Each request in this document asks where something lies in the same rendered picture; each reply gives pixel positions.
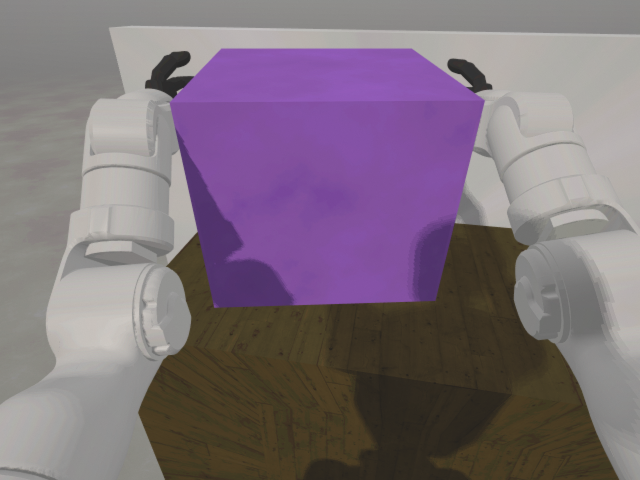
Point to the robot left upper arm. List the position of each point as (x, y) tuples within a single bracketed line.
[(110, 329)]

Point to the pedestal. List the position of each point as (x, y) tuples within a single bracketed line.
[(452, 389)]

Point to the right robot hand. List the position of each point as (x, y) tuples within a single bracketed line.
[(469, 71)]

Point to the carton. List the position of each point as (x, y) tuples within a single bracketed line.
[(324, 176)]

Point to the left robot hand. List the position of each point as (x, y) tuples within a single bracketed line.
[(164, 69)]

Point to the left robot forearm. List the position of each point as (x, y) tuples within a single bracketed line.
[(124, 210)]

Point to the robot right upper arm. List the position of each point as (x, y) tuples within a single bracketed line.
[(583, 294)]

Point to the right robot forearm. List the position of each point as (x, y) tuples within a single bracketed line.
[(552, 187)]

